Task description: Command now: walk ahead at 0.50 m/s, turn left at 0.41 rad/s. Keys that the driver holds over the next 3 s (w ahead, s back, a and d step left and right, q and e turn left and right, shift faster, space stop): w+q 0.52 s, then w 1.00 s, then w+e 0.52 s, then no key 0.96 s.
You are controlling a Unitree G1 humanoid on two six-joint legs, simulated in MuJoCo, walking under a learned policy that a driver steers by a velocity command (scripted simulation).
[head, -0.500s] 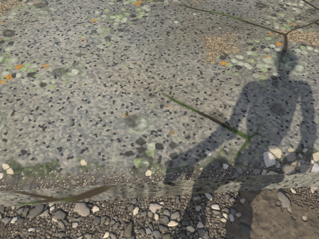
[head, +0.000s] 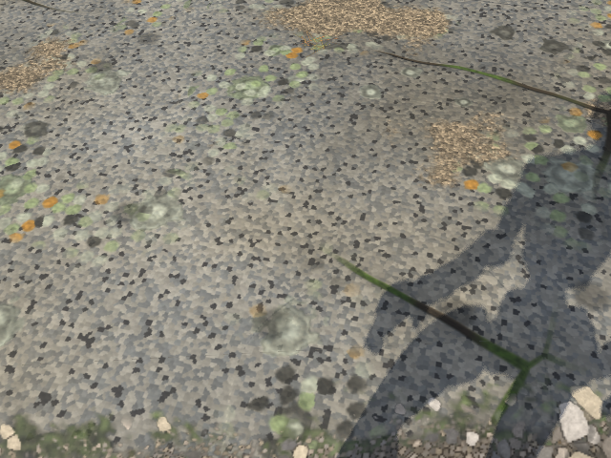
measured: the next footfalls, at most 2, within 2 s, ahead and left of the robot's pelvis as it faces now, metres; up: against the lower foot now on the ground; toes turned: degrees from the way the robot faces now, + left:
left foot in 0.32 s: +0.26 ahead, +0.11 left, +0.00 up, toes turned +15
right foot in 0.80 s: +0.61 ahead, +0.08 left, +0.14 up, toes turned +20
